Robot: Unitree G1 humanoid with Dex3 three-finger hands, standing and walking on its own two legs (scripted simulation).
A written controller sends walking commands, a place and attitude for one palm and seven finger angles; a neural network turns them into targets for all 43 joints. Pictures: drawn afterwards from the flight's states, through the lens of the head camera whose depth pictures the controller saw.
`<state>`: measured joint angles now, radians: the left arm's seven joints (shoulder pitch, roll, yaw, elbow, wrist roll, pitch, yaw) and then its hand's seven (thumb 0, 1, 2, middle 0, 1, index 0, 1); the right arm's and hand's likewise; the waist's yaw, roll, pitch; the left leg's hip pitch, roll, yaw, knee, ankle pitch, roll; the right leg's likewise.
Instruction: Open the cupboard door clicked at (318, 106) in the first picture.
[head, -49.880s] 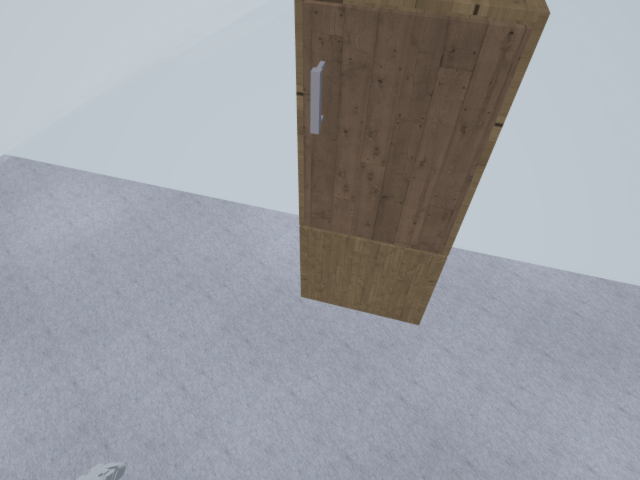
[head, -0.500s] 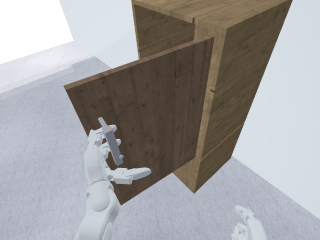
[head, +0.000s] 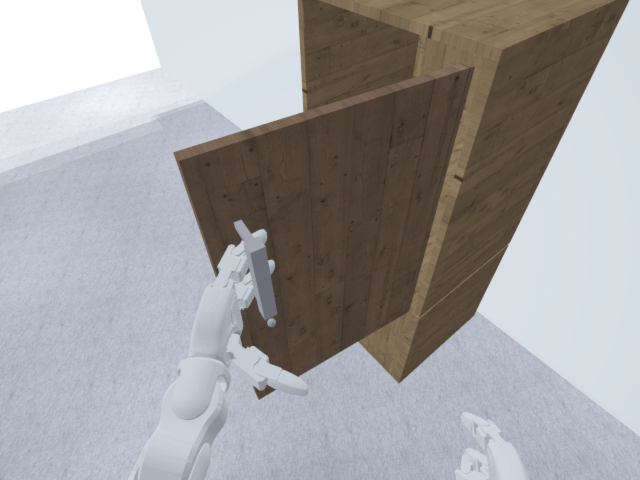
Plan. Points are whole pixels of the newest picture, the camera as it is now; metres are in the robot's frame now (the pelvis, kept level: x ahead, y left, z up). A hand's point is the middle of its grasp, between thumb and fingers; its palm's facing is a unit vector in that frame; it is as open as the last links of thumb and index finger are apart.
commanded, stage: slide the hand sideways off the handle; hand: left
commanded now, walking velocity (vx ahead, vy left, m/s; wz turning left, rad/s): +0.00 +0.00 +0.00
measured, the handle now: (255, 271) +0.35 +0.12 +0.09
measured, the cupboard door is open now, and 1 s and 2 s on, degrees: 83 83 83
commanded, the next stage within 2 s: draw the hand back to the body in 1.02 s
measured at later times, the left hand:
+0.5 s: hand (241, 348) +0.24 +0.11 +0.09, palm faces -0.04 -1.00 -0.03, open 16.3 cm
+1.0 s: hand (191, 371) +0.21 +0.16 +0.09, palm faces -0.03 -1.00 -0.06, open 16.3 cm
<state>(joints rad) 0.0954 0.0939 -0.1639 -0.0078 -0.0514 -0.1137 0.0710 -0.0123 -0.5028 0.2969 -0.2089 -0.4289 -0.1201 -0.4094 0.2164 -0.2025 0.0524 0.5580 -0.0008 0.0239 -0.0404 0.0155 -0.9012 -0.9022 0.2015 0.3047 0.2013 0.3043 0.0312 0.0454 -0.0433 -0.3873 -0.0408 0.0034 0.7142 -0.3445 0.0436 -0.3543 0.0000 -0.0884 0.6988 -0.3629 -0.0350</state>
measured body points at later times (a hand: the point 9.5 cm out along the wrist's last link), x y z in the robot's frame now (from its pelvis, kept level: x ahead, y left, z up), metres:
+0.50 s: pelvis +0.01 -0.01 +0.00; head +0.00 -0.02 +0.45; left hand +0.24 +0.17 +0.09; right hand +0.18 -0.22 -0.07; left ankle +0.02 +0.09 -0.72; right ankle +0.00 -0.10 -0.72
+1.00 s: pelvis +0.01 -0.02 -0.01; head +0.02 -0.03 +0.44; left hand +0.21 +0.22 +0.09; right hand +0.19 -0.25 -0.08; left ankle +0.02 +0.09 -0.72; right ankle +0.00 -0.10 -0.72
